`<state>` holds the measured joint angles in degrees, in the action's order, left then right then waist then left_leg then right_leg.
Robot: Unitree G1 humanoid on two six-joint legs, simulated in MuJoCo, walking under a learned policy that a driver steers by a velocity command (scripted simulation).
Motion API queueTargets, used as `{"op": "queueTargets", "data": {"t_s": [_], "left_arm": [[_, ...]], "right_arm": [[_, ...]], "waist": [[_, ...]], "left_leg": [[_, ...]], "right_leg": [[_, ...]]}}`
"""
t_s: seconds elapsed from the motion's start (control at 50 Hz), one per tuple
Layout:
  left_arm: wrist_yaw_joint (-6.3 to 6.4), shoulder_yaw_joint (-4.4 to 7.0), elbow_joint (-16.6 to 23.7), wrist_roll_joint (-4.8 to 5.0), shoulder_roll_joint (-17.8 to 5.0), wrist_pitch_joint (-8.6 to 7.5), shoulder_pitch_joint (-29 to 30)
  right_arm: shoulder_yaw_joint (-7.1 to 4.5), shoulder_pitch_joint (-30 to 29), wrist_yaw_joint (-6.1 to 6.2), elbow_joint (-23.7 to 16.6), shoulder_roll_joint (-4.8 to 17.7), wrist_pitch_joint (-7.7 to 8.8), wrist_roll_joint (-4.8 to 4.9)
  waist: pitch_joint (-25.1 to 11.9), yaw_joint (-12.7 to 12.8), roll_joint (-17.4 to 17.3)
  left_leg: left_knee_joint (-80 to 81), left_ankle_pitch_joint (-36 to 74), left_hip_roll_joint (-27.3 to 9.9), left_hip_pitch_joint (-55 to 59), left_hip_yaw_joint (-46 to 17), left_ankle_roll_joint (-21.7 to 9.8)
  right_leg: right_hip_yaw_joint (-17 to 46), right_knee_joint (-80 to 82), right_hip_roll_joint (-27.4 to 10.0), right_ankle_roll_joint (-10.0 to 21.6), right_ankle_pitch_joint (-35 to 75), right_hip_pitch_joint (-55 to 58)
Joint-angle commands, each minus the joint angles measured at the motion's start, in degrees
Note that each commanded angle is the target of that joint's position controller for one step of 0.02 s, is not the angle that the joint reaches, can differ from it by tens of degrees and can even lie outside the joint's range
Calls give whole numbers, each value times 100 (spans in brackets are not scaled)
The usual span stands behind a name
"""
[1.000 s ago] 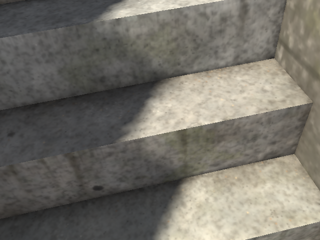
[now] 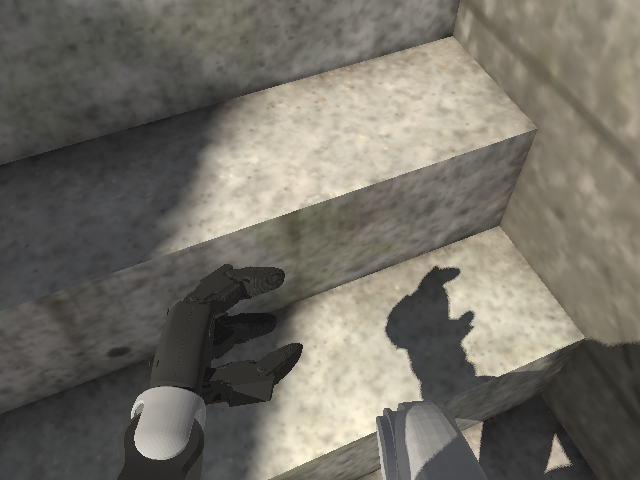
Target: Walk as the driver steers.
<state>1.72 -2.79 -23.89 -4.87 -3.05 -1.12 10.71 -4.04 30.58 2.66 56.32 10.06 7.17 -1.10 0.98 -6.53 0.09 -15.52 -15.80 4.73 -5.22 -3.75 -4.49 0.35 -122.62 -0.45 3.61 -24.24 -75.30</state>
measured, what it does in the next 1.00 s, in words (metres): climbs: right foot 0.22 m higher, then left foot 0.23 m lower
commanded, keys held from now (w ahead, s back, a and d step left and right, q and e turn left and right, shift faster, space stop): w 1.00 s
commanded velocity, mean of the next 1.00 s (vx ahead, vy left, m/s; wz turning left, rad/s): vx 0.38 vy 0.08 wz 0.00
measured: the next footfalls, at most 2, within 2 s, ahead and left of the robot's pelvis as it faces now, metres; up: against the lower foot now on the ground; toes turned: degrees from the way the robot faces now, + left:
right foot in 0.10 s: +0.18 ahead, -0.15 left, +0.22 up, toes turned -9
left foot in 0.54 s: -0.09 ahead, +0.02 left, -0.01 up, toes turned +4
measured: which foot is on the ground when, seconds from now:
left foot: down 0.00-0.16, up 0.18-0.52, down 0.54-0.76, up 0.78-0.98, down 1.00-1.00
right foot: up 0.00-0.08, down 0.10-0.48, up 0.50-0.68, down 0.70-1.00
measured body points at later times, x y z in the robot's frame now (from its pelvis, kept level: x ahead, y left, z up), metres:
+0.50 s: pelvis +0.04 -0.01 +0.07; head +0.01 -0.02 +0.52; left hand +0.31 +0.18 +0.03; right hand +0.08 -0.29 -0.04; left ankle +0.00 +0.04 -0.60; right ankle +0.13 -0.14 -0.52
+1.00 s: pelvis +0.05 +0.00 +0.12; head +0.05 +0.03 +0.57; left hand +0.21 +0.24 +0.00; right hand +0.21 -0.28 +0.08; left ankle +0.04 +0.11 -0.47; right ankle +0.07 -0.11 -0.53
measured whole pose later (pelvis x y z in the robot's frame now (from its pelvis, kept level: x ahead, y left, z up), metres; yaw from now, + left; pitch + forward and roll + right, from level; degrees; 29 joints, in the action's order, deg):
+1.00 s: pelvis +0.05 +0.00 +0.12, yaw +0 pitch +2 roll -1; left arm 3.4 3.9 -46.2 -5.0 -13.0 -2.1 -10.7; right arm -3.0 10.4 0.8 32.5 15.7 3.5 -1.1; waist -3.1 -6.0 2.2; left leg -85.6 -18.4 4.4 -41.6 -3.4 -2.6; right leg -4.8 -65.1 -1.2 -0.9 -42.8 -33.9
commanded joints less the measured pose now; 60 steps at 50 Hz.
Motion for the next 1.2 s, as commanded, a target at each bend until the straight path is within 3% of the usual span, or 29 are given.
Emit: {"op": "queueTargets", "data": {"t_s": [0.02,0.1,0.12,0.16,0.18,0.22,0.26,0.34,0.44,0.46,0.48,0.5,0.52,0.54,0.56,0.62,0.66,0.7,0.72,0.76,0.78,0.8,0.82,0.88,1.0,1.04,1.08,1.12,1.2], "left_arm": [[-72,-93,1059,43,38,123,1587],[-31,-116,603,539,209,215,457],[102,142,105,756,-204,336,-1148],[245,633,-770,439,-1163,207,-3079],[455,736,-822,295,-1338,325,-3230],[442,766,-905,24,-1442,233,-2221],[456,530,-1218,-14,-657,119,-969],[405,308,-1178,-122,-583,-302,379],[184,254,-779,-28,-777,-370,1223],[181,212,-505,268,-562,-307,1577],[161,125,-545,378,-290,-132,1028],[324,150,-782,360,-135,83,-883],[357,305,-858,395,-300,143,-1447],[307,567,-195,479,-824,185,-1221],[205,378,-200,229,-263,-67,-792],[259,207,325,-52,-397,-288,916],[215,-8,1173,76,-260,-118,1980],[183,139,1127,198,-792,232,161],[166,494,438,406,-1472,393,-427],[147,779,-408,723,-1533,519,-2601],[143,801,-846,644,-1550,457,-2615],[192,655,-904,496,-876,390,-2831],[300,636,-942,252,-936,149,-2040],[338,493,-1075,-92,-526,-217,-249],[123,509,-848,106,-1015,-375,911],[32,415,-356,38,-1078,14,419],[57,485,-297,178,-917,281,-1671],[-3,523,-201,-144,-967,356,-1642],[70,508,-292,-14,-1186,270,-1599]], "right_arm": [[-177,335,118,-322,553,48,62],[-207,205,-70,-583,706,40,91],[-281,-145,-120,-733,1152,57,164],[-293,-403,-493,-861,1607,73,544],[-301,-839,-609,-1142,1518,39,248],[-29,-1636,-495,-1850,-4,-66,-134],[136,-1181,-340,-2164,-229,-408,-477],[-15,855,-233,-1539,590,-978,-109],[127,1193,-49,-1423,652,-1100,76],[179,1259,4,-1361,513,-1043,78],[287,1395,82,-1078,203,-791,154],[320,139,69,-1046,190,-607,99],[388,-301,-21,-1034,117,-365,-60],[169,-259,39,-1159,1071,79,-397],[184,200,-73,-733,701,126,-354],[-37,1355,-83,-357,1058,280,-293],[2,1192,89,-136,614,265,-131],[-65,-907,157,-872,915,520,165],[-132,-121,-17,-805,1320,258,408],[-246,-658,-268,-1013,1930,53,390],[-188,-999,-372,-1187,1686,-72,309],[-39,-1665,-409,-1576,974,-37,-70],[65,-1697,-396,-2052,280,-73,-120],[59,124,-234,-1748,372,-413,-312],[240,1142,-204,-1651,437,-565,119],[279,159,-29,-1722,124,-321,-115],[89,-2358,115,-2704,1139,-197,-376],[49,-2757,233,-2812,1137,32,-212],[-38,-1385,148,-1969,1027,173,-250]], "waist": [[20,-62,267],[-1152,169,-634],[-2243,913,-944],[-3799,1787,491],[-3749,2103,1683],[-2542,1160,563],[-601,-89,-125],[29,-1642,-648],[597,-1640,18],[820,-1742,-88],[737,-1409,-1060],[190,-80,-1355],[-139,351,-371],[-369,1031,-7],[92,739,1265],[369,-111,871],[310,60,444],[-861,1311,548],[-2264,1048,1411],[-2963,1907,1068],[-3326,1925,2866],[-2817,1798,1220],[-1463,909,782],[-122,-869,-1294],[181,-1849,-328],[133,-901,-2012],[-723,1198,-578],[-498,1311,756],[-605,951,305]], "left_leg": [[1329,1593,-1746,643,-1510,-1129],[940,6073,-1581,-483,-595,-1140],[-147,7325,-1506,189,-466,-1092],[-2802,5294,-720,-1492,156,-296],[-5223,1398,212,-2645,-30,-159],[-9778,650,654,-3883,-1548,189],[-10483,-289,173,-4415,-1590,130],[-10547,922,358,-2146,-16,619],[-5329,1107,-315,-1449,922,19],[-2802,2315,-578,-916,1494,-424],[-640,3048,-531,-1214,1089,-581],[820,3914,-607,-1357,1463,-521],[1192,4201,-858,-1331,856,-439],[55,6054,-2046,415,-1414,-691],[-524,6242,-1704,1224,-819,90],[-886,7143,-2129,3355,-1215,91],[207,8165,-2053,1744,-617,-42],[59,9083,-2453,-1148,-972,-232],[-962,10412,-1438,-126,-663,-121],[-3933,7888,-332,-2139,-34,1009],[-7734,-384,997,-3848,89,1227],[-9268,-1353,1025,-4229,-1091,935],[-9648,-1907,630,-4829,-2136,596],[-10036,-1205,487,-2577,-245,263],[-2747,-44,-791,128,160,-309],[-2172,1439,-436,-791,-577,-573],[-2251,1363,-1768,-2046,-2937,-775],[-2393,-458,-1980,-2457,-3444,-575],[-3601,532,-1305,-1605,-2339,-683]], "right_leg": [[-156,1270,-622,231,-50,-503],[-821,5041,17,421,-2213,4334],[-565,5735,222,343,-1202,5698],[1125,6931,-546,615,-1302,8288],[3003,7965,-1330,785,-2353,8146],[4009,8308,-1680,835,-2212,6159],[2910,7585,-1518,579,-2422,3704],[407,7320,-1247,245,-1584,884],[-185,6226,-803,33,-1388,690],[-754,5471,-406,-99,-1213,318],[-1139,3759,125,94,-1202,1378],[-741,1675,699,368,-1272,2941],[-51,-67,1016,443,-1229,3353],[866,-483,751,21,-1431,1285],[943,-1142,1036,360,-521,-271],[594,-417,686,401,-987,-2837],[284,1123,437,501,-1997,-949],[181,4924,-437,659,-506,4200],[-1289,5557,777,493,-680,5677],[-509,6615,468,1159,1100,8693],[2021,7621,-775,1936,2332,9328],[2788,7581,-667,1657,1482,7790],[3118,7270,-985,1404,1143,6337],[1773,7426,-1093,811,-754,2104],[-291,6512,-191,50,-287,508],[-652,3377,461,27,-1364,1982],[475,2489,344,-317,-67,2664],[1065,1554,-201,-491,674,2273],[-54,1811,116,-589,648,2291]]}}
